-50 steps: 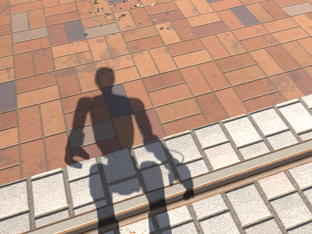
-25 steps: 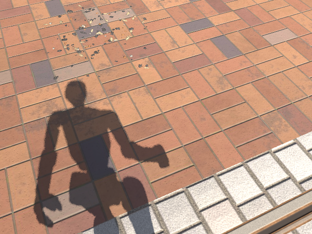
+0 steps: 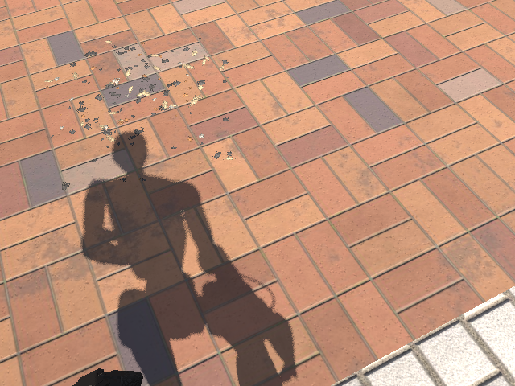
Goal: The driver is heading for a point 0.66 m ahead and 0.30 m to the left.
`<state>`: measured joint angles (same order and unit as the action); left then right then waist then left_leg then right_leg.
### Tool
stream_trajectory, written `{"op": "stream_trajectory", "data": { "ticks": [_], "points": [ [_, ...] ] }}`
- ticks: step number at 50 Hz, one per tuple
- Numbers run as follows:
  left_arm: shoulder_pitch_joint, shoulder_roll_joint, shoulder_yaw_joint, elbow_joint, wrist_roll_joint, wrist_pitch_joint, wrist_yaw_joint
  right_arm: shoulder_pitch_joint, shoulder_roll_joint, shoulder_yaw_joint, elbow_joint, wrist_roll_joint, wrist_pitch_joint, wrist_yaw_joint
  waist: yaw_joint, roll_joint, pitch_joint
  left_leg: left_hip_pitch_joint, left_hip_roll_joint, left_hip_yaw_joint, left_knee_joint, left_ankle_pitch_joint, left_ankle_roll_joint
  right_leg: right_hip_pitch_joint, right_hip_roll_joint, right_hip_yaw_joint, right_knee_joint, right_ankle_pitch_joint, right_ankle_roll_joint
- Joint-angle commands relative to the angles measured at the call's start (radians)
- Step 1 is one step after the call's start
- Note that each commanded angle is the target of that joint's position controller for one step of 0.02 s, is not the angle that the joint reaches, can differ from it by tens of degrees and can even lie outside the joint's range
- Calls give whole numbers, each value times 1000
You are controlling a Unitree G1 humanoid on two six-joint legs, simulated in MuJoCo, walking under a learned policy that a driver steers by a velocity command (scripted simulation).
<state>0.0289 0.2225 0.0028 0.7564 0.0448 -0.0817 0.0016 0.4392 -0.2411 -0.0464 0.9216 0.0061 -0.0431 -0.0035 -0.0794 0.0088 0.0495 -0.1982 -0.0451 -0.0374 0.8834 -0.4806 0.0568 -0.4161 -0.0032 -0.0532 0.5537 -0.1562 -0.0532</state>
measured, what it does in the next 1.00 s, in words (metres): walks ahead, turning left: left foot, then right foot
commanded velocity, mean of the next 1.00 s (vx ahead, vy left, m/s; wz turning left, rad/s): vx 0.10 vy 0.00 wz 0.55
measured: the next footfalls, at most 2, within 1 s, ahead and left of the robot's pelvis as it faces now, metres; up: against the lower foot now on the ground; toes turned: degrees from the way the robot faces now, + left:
left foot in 0.40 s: +0.17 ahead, +0.12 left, +0.00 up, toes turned +17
right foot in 0.86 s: +0.20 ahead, -0.07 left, +0.00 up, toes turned +34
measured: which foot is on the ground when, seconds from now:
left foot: up 0.00-0.38, down 0.40-0.86, up 0.88-1.00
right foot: down 0.00-0.40, up 0.42-0.84, down 0.86-1.00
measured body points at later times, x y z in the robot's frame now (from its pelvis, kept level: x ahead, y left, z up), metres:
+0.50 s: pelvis +0.10 +0.03 +0.00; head +0.13 +0.06 +0.45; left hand +0.11 +0.31 -0.14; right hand +0.32 -0.19 -0.10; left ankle +0.13 +0.11 -0.73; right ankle +0.08 -0.10 -0.66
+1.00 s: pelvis +0.12 +0.00 +0.02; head +0.15 -0.01 +0.47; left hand +0.05 +0.29 -0.08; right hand +0.37 -0.17 -0.11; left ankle +0.07 +0.10 -0.66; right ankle +0.17 -0.09 -0.73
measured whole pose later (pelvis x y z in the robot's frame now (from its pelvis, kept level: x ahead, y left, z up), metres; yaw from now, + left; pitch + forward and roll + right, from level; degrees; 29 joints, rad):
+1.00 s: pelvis +0.12 +0.00 +0.02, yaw +35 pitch +1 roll +1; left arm 0.25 0.26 0.04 0.74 0.03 0.01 0.04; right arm 0.22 -0.31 -0.10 0.74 -0.03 0.06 0.03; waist -0.01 0.05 0.02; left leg -0.52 -0.12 -0.10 0.99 -0.35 0.00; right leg -0.19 0.01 -0.02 0.40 -0.23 -0.03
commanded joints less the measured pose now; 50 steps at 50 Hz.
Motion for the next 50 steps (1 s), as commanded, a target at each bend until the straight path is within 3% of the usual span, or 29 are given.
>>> {"op": "stream_trajectory", "data": {
  "ticks": [1,2,3,7,12,18,19,20,21,22,23,24,26,27,29,34,38,40,42,43,44,45,46,47,48,50],
  "points": [
    [224,122,45,10,-22,4,14,1,-101,-33,-77,-10,8,-9,103,-72,-137,-395,66,-13,319,4,0,442,-370,338,-201,516,-168],
    [196,90,36,10,-22,1,15,-12,-89,-36,-77,-16,20,-3,80,-92,-103,-368,88,-9,284,36,-12,371,-323,244,-220,557,-134],
    [185,82,34,15,-27,-1,20,-13,-84,-39,-81,-28,36,6,59,-124,-84,-336,95,-2,266,61,-28,312,-292,181,-239,576,-118],
    [179,115,46,21,-30,-9,24,-55,-61,-42,-115,-32,72,23,27,-125,-94,-326,80,27,232,162,-61,253,-287,53,-272,635,-137],
    [181,134,56,31,-27,10,26,-193,-39,-21,-181,-34,83,45,54,-142,-79,-250,89,84,-49,318,-54,217,-259,-83,-257,527,-119],
    [223,191,87,41,-29,49,20,-250,-84,-32,-238,-39,79,46,83,-130,-84,-162,59,120,-267,204,2,284,-316,-82,-86,387,-82],
    [234,189,89,46,-30,61,22,-216,-86,-34,-232,-43,67,42,62,-84,-100,-87,44,120,-365,268,18,267,-293,-106,13,316,-50],
    [298,175,88,54,-20,71,21,-153,-145,-51,-218,-52,50,30,45,59,-152,41,103,0,-462,437,48,199,-230,-144,206,148,5],
    [316,98,69,-8,-22,80,15,-144,-298,-85,-241,-49,44,17,70,324,-170,202,400,-414,-492,858,190,-105,-51,-189,482,-443,82],
    [247,129,69,-23,-12,103,23,-48,-303,-98,-224,-6,55,15,-13,213,-258,222,448,-497,-523,872,314,-161,6,5,626,-560,89],
    [213,131,70,-29,-21,111,23,-76,-266,-87,-220,-5,65,8,9,142,-197,180,405,-422,-532,788,311,-195,-20,57,676,-487,89],
    [189,123,68,-28,-29,107,23,-146,-214,-71,-226,-10,75,-1,36,104,-113,100,343,-345,-551,694,270,-201,-38,75,648,-395,85],
    [196,140,74,-18,-13,104,23,-254,-147,-51,-251,-8,83,-9,84,103,-79,24,242,-259,-567,631,198,-149,-48,83,557,-284,83],
    [217,139,75,-9,-7,109,21,-260,-143,-49,-255,-12,82,-6,90,91,-104,16,226,-243,-563,663,191,-116,-29,74,557,-267,83],
    [225,119,71,-12,-15,119,19,-236,-168,-57,-249,-14,73,3,91,62,-134,19,215,-250,-558,657,189,-90,-13,79,504,-263,88],
    [160,112,64,-47,-22,129,25,-209,-194,-70,-247,-25,81,8,56,107,-112,-14,199,-344,-598,329,185,-70,9,96,338,-252,89],
    [152,115,61,-63,-33,118,29,-222,-203,-77,-252,-33,91,16,51,118,-108,-57,183,-412,-593,274,166,21,44,95,214,-262,73],
    [186,117,60,-62,-41,108,34,-239,-202,-79,-253,-32,94,21,64,129,-111,-75,173,-451,-586,300,144,96,66,93,115,-266,54],
    [267,115,60,-45,-43,96,44,-275,-195,-79,-255,-17,98,21,113,122,-106,-141,131,-453,-558,259,84,244,78,86,-113,-174,25],
    [306,161,70,-39,-31,87,52,-268,-164,-71,-261,-7,95,16,124,42,-118,-233,59,-401,-501,39,26,349,-16,176,-264,-236,-5],
    [303,273,93,-61,-15,87,56,-251,-101,-58,-286,8,91,12,115,-197,-129,-422,-91,-205,-252,-145,-31,446,-290,488,-380,-500,-91],
    [216,317,107,-77,6,88,49,-274,-157,-69,-281,-33,86,5,111,-236,-27,-507,-120,-82,-39,-33,-40,278,-404,625,-462,-585,-154],
    [168,233,86,-86,2,85,47,-280,-201,-83,-270,-51,81,10,75,-130,11,-436,-52,-118,62,42,-41,190,-357,536,-430,-487,-153],
    [115,177,69,-92,-10,80,46,-228,-187,-84,-241,-48,81,22,33,-99,20,-393,-57,-100,133,100,-49,162,-283,411,-404,-337,-122],
    [87,159,63,-102,-16,75,43,-183,-175,-82,-220,-47,87,31,15,-113,4,-381,-52,-80,203,133,-60,185,-234,314,-379,-203,-103],
    [102,144,59,-109,-18,70,42,-167,-161,-75,-209,-39,96,47,35,-131,-17,-395,-31,-35,262,143,-83,239,-199,196,-337,-4,-110]
  ]
}}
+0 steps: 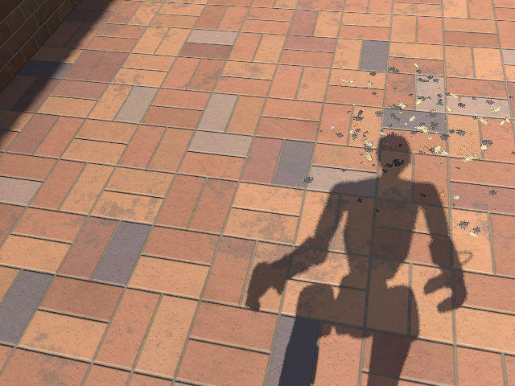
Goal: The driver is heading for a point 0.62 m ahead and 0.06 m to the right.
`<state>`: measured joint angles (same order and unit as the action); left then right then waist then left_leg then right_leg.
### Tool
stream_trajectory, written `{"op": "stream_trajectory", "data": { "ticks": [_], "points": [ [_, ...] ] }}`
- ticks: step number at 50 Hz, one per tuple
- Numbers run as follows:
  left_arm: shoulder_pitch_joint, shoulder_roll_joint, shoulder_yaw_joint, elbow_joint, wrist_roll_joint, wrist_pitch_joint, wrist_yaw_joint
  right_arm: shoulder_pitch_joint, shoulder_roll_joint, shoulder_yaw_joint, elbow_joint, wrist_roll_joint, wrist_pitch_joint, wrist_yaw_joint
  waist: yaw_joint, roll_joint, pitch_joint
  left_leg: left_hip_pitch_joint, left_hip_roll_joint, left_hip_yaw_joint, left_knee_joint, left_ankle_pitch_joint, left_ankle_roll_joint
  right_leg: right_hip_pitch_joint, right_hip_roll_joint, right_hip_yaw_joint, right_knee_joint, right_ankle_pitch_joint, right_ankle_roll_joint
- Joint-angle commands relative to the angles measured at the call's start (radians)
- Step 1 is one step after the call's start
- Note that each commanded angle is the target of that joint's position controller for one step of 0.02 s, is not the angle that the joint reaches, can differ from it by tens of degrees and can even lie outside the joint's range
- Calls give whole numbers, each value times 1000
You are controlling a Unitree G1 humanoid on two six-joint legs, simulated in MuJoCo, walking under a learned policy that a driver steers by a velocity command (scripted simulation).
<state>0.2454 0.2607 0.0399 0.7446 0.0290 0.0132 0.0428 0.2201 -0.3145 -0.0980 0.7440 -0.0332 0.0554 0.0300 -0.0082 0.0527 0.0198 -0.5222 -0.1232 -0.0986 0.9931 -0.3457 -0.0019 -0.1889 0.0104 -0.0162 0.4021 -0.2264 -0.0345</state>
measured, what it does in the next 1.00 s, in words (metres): walks ahead: left foot, then right foot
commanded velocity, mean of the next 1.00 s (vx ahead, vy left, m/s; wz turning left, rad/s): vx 0.15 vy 0.00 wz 0.20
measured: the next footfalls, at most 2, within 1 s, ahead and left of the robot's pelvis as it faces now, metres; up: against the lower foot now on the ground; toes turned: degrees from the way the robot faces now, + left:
left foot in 0.28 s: +0.05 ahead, +0.13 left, +0.00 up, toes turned +8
right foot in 0.64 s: +0.07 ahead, -0.07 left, +0.00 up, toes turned +10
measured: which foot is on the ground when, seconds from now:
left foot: up 0.00-0.26, down 0.28-0.68, up 0.70-0.98, down 1.00-1.00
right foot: down 0.00-0.28, up 0.30-0.62, down 0.64-1.00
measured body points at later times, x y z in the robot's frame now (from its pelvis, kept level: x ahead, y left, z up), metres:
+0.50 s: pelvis +0.02 +0.04 +0.00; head +0.04 +0.07 +0.45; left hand +0.05 +0.31 -0.14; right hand +0.21 -0.17 -0.10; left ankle +0.01 +0.12 -0.75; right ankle +0.03 -0.10 -0.71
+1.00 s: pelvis +0.13 +0.08 -0.01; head +0.14 +0.09 +0.44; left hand +0.02 +0.32 -0.16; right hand +0.34 -0.14 -0.11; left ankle +0.18 +0.19 -0.74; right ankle +0.03 -0.08 -0.75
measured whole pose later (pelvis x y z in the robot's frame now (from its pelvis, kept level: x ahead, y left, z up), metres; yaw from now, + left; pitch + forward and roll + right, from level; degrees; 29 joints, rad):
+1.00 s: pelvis +0.13 +0.08 -0.01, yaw +10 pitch +0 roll -1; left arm 0.45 0.24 0.05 1.01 0.02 -0.06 -0.01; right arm 0.09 -0.27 -0.03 0.82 -0.03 -0.03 0.04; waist 0.07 0.00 0.03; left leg -0.37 0.01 0.06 0.53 -0.24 0.05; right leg 0.03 -0.01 0.01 0.33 -0.37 0.01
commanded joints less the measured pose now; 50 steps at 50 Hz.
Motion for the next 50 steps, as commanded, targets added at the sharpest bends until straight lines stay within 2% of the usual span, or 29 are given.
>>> {"op": "stream_trajectory", "data": {
  "ticks": [1,3,6,10,12,13,14,15,16,17,18,19,21,24,27,29,30,31,32,33,34,35,36,38,41,43,46,48,50],
  "points": [
    [-79,110,25,-90,-2,-26,-3,21,-78,-18,-44,5,0,19,-14,-171,14,-87,58,41,129,6,-36,49,-215,134,-170,133,-136],
    [-2,132,35,-68,-4,-27,-3,-44,-62,-7,-71,8,6,25,31,-176,12,-117,79,59,51,-9,-58,139,-242,113,-138,276,-156],
    [42,157,46,-51,-4,-25,-8,-82,-40,7,-92,12,11,30,57,-202,-15,-50,96,87,-90,-52,-60,184,-265,72,-82,434,-165],
    [35,187,55,-34,-4,-17,-29,-79,-35,20,-102,26,7,16,57,-257,-42,140,67,155,-297,-91,-15,128,-262,37,-3,538,-155],
    [18,190,54,-24,-18,-10,-34,-39,-29,24,-89,21,-3,2,21,-238,-49,243,53,166,-488,21,11,103,-249,27,72,527,-125],
    [19,183,51,-16,-25,-7,-34,-7,-35,27,-77,8,-16,-7,-9,-187,-58,352,65,139,-663,188,22,47,-232,4,131,452,-81],
    [49,132,36,-23,-22,-7,-34,32,-93,19,-72,-11,-33,-16,-15,-44,-125,531,219,-53,-725,285,43,-75,-188,-41,262,243,-21],
    [55,25,3,-73,-20,-2,-40,9,-200,5,-93,7,-42,-21,11,216,-127,590,491,-353,-693,727,182,-276,-37,-107,382,-313,44],
    [-1,91,16,-51,-16,21,-28,79,-134,14,-59,30,-48,-29,-57,106,-155,543,491,-299,-649,757,272,-230,-59,11,479,-402,43],
    [-9,98,20,-46,-23,30,-31,36,-88,35,-52,27,-51,-33,-24,88,-98,503,444,-233,-659,726,274,-244,-56,30,520,-375,40],
    [-7,101,21,-28,-25,30,-34,-29,-51,50,-54,21,-49,-38,1,69,-57,460,392,-176,-680,655,237,-237,-67,44,496,-318,40],
    [2,111,27,-15,-19,31,-36,-68,-47,55,-54,21,-48,-45,19,91,-30,448,350,-138,-691,639,203,-231,-67,40,467,-266,43],
    [54,110,27,26,-9,34,-38,-73,-42,61,-43,20,-50,-51,31,91,-54,437,309,-74,-677,728,189,-169,-45,22,459,-208,56],
    [43,72,14,45,-16,40,-36,-69,-40,65,-16,17,-55,-49,23,69,-56,409,298,-56,-676,642,188,-113,-36,15,356,-187,62],
    [21,66,10,61,-17,43,-26,-65,-44,66,13,11,-53,-48,6,85,-36,369,299,-89,-677,499,191,-67,-24,7,240,-163,55],
    [38,64,7,78,-5,31,-27,-36,-73,54,42,15,-44,-47,5,77,-45,342,286,-139,-723,73,192,-19,0,-31,164,-132,39],
    [44,64,8,84,6,20,-28,-36,-92,45,49,20,-35,-46,14,71,-18,292,279,-168,-744,-163,188,9,13,-55,122,-116,24],
    [51,64,7,91,13,10,-30,-39,-87,44,52,21,-29,-43,25,57,14,222,273,-191,-751,-323,179,51,14,-51,84,-141,3],
    [82,64,7,102,16,-1,-30,-54,-65,48,49,19,-29,-40,45,29,42,139,261,-198,-724,-393,168,104,-13,-2,53,-192,-25],
    [138,96,12,119,13,-13,-27,-100,-33,55,28,21,-35,-35,76,-53,69,36,211,-145,-634,-374,143,144,-87,119,-30,-316,-70],
    [205,149,28,147,-7,-21,-26,-179,-7,62,-8,26,-44,-30,110,-194,113,-78,95,1,-462,-260,100,149,-188,330,-178,-526,-137],
    [250,185,41,172,-8,-28,-29,-226,-7,61,-31,11,-58,-25,128,-288,158,-139,48,123,-285,-125,77,157,-337,534,-317,-596,-203],
    [229,157,37,175,4,-36,-31,-231,-41,49,-31,-3,-71,-22,110,-221,189,-173,97,78,-171,-106,75,139,-376,570,-339,-524,-232],
    [151,134,35,158,-4,-52,-33,-136,-45,43,12,-1,-88,-4,45,-162,129,-150,133,65,-115,-50,66,181,-314,457,-325,-379,-207],
    [146,102,30,177,-11,-76,-36,-149,-14,48,26,-2,-95,16,47,-171,79,-80,135,129,-181,38,41,196,-217,263,-299,-131,-166],
    [177,100,32,200,-11,-82,-37,-196,6,56,12,-1,-92,21,65,-181,77,-39,136,153,-260,68,28,176,-205,213,-285,-72,-163],
    [194,128,40,219,-5,-84,-43,-228,-1,57,-4,4,-89,17,70,-191,86,67,134,176,-374,73,33,113,-224,184,-256,-6,-161],
    [173,145,46,223,-11,-83,-47,-165,-13,50,14,7,-91,8,30,-181,78,213,117,195,-447,123,50,41,-237,168,-207,59,-145],
    [161,124,38,226,-14,-82,-50,40,-54,27,89,-2,-106,-10,-61,-91,8,517,91,177,-524,126,75,-83,-173,105,23,210,-106]
  ]
}}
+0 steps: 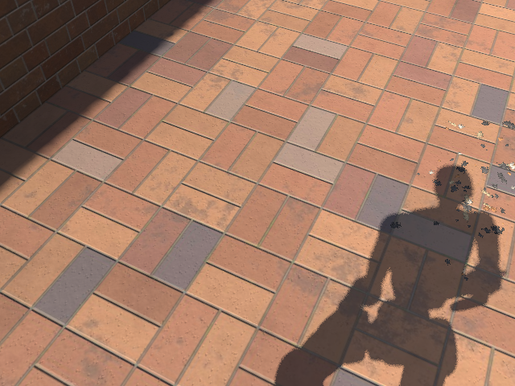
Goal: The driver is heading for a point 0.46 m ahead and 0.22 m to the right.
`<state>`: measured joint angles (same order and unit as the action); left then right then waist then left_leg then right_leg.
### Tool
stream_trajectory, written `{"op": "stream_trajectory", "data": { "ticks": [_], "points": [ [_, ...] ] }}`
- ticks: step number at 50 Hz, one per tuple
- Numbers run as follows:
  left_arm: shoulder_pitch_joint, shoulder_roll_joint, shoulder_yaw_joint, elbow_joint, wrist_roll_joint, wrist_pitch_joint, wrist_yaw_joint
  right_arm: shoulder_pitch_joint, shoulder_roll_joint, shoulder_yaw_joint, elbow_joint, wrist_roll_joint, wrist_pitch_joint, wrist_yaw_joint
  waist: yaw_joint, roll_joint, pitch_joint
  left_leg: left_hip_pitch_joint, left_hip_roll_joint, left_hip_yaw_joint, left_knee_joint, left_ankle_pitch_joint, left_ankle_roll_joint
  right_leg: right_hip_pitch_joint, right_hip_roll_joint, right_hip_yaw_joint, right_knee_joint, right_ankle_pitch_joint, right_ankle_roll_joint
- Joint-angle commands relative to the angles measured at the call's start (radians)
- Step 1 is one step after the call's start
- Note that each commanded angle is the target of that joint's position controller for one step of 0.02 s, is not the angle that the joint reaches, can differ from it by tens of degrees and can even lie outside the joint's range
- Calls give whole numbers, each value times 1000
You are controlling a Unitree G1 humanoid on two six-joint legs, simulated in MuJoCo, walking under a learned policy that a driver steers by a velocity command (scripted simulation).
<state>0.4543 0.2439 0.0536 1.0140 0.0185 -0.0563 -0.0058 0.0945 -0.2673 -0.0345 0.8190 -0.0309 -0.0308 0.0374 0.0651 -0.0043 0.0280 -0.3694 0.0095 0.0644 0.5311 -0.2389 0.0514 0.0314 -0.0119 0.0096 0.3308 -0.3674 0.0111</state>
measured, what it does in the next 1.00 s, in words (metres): walks ahead, turning right: right foot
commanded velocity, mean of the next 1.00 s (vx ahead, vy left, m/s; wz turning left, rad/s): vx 0.38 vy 0.00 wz -0.34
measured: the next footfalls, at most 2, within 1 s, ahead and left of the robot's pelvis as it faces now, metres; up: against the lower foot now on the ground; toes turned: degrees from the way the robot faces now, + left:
right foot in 0.52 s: +0.41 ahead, -0.09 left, +0.00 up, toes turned -19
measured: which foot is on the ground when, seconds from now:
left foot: down 0.00-0.54, up 0.56-1.00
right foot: down 0.00-0.02, up 0.04-0.50, down 0.52-1.00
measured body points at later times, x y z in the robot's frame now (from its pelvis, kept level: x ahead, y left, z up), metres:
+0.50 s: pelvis +0.25 +0.00 -0.01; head +0.29 -0.01 +0.43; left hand +0.50 +0.17 -0.12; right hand +0.14 -0.22 -0.16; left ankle +0.08 +0.10 -0.73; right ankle +0.37 -0.09 -0.72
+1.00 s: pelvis +0.47 -0.06 +0.00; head +0.50 -0.07 +0.45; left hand +0.59 +0.18 -0.14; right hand +0.50 -0.33 -0.13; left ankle +0.61 -0.01 -0.72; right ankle +0.37 -0.08 -0.73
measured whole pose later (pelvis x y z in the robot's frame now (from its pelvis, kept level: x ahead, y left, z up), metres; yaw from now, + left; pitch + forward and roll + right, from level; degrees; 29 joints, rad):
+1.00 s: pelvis +0.47 -0.06 +0.00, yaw -23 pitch +0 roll -2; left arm 0.30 0.23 0.03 0.96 0.02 -0.04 0.02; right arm 0.16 -0.22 -0.02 0.86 -0.02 -0.02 -0.02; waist 0.04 0.04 0.07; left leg -0.45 0.02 0.03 0.62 -0.13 0.03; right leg -0.03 0.15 0.03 0.36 -0.32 -0.12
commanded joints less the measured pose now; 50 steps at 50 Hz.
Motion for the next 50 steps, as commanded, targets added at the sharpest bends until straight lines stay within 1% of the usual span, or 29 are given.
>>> {"op": "stream_trajectory", "data": {
  "ticks": [1,2,3,4,5,7,10,13,16,18,20,22,23,24,25,26,27,28,29,30,31,32,33,34,36,41,45,48,50],
  "points": [
    [-78,98,9,-74,-7,-15,-5,342,-182,-61,45,-22,-32,-33,-218,118,-111,552,159,-225,-164,-191,64,-426,-70,2,400,261,-116],
    [-49,19,-9,-114,-19,-16,-4,437,-298,-84,66,-17,-31,-37,-211,349,-177,637,406,-677,-366,-509,146,-661,76,-52,698,-164,-88],
    [-83,112,16,-101,-3,-5,3,357,-228,-68,57,-6,-26,-39,-172,174,-75,500,404,-698,-392,-566,152,-703,23,68,825,-133,-116],
    [-106,112,20,-101,-6,-6,-8,245,-162,-49,29,-2,-30,-37,-119,102,13,399,363,-562,-384,-455,133,-701,-23,87,831,-25,-130],
    [-105,86,16,-90,-11,-7,-15,190,-111,-36,21,-1,-40,-33,-92,73,41,335,313,-432,-397,-274,110,-663,-51,82,801,47,-125],
    [-97,66,15,-73,6,9,-24,177,-61,-20,29,0,-59,-40,-66,88,36,305,246,-252,-407,-36,74,-618,-73,59,770,106,-104],
    [-165,42,15,-99,8,28,-39,253,-56,-16,69,9,-78,-46,-63,77,36,341,234,-121,-394,229,72,-682,-70,33,778,175,-86],
    [-271,24,8,-141,9,34,-50,300,-47,-13,92,10,-80,-50,-71,67,58,359,230,-32,-399,348,73,-770,-72,8,732,258,-69],
    [-393,5,-8,-191,10,30,-61,307,-36,-7,107,10,-81,-53,-81,66,90,328,198,64,-397,441,63,-738,-55,-52,539,350,-62],
    [-467,-4,-19,-224,12,30,-67,332,-49,-8,123,12,-80,-58,-95,68,102,334,205,102,-395,501,59,-688,-41,-107,414,376,-73],
    [-498,4,-21,-244,13,30,-68,358,-66,-11,142,13,-76,-65,-96,67,99,388,221,131,-362,619,52,-643,-18,-145,334,357,-100],
    [-459,26,-14,-241,16,32,-61,356,-91,-16,149,13,-68,-74,-68,86,55,454,232,164,-253,908,40,-562,33,-179,305,293,-143],
    [-409,39,-8,-228,17,33,-55,349,-106,-21,150,11,-62,-79,-43,104,20,482,238,176,-165,1044,38,-508,64,-193,307,240,-168],
    [-326,59,2,-208,18,32,-50,336,-122,-26,146,7,-52,-81,-4,114,-28,487,246,182,-31,1114,42,-423,92,-192,298,187,-196],
    [-219,87,18,-178,20,27,-44,329,-135,-31,139,5,-43,-79,37,112,-91,449,252,176,142,1054,47,-292,114,-171,258,157,-226],
    [-73,133,42,-135,29,22,-31,310,-142,-34,124,6,-39,-71,109,64,-159,308,227,187,403,834,30,-80,91,-99,173,136,-268],
    [-49,233,71,-136,34,26,-14,347,-40,-16,80,9,-42,-56,58,-124,-238,-28,113,177,755,39,-8,182,-189,292,163,70,-361],
    [-62,282,82,-159,8,38,-17,297,-67,-24,12,21,-52,-43,41,-165,-315,-303,-64,-18,989,-314,-33,303,-335,781,-8,51,-491],
    [-100,247,76,-152,-7,44,-8,183,-97,-28,-11,14,-65,-39,43,-37,-176,-410,18,-114,953,-188,-21,214,-308,639,-67,58,-442],
    [-153,198,65,-154,-13,40,-2,174,-92,-23,-18,20,-78,-37,4,7,-70,-380,58,-104,858,-95,-21,63,-283,522,-92,143,-402],
    [-209,151,52,-160,-9,31,1,199,-84,-24,6,19,-77,-42,-52,68,-5,-305,88,-97,774,-65,-29,-61,-237,412,-96,368,-354],
    [-236,126,43,-165,-15,19,6,228,-75,-22,16,3,-58,-46,-87,76,4,-222,100,-96,729,-73,-47,-145,-198,315,-85,595,-333],
    [-242,110,34,-164,-17,6,5,259,-61,-19,27,-10,-34,-46,-108,64,-14,-150,105,-94,690,-85,-61,-194,-173,241,-71,764,-316],
    [-227,110,31,-156,-18,-8,2,269,-50,-19,28,-13,-17,-45,-117,53,-27,-121,97,-82,660,-91,-72,-214,-154,196,-57,905,-307],
    [-193,134,33,-139,-15,-17,0,257,-36,-18,21,-8,1,-40,-119,16,-40,-119,81,-57,583,-35,-83,-220,-117,126,-46,1046,-275],
    [-134,117,16,-120,-13,1,11,119,-38,-11,-17,3,14,-37,-62,-60,-49,-170,61,-28,363,130,-78,-133,-73,71,-26,1064,-171],
    [-96,112,6,-96,-2,10,26,50,-41,-3,-27,11,10,-46,-20,-73,-50,-156,35,-25,210,172,-57,-34,-104,89,4,1055,-162],
    [-109,110,1,-81,6,17,35,76,-51,-4,-8,11,0,-56,-31,-78,-31,-84,4,-29,115,86,-26,-13,-134,117,68,1085,-174],
    [-139,116,0,-74,-4,16,41,175,-60,-9,33,7,-12,-68,-81,-65,-33,40,-13,-34,-33,104,8,-16,-131,137,164,1093,-162]
  ]
}}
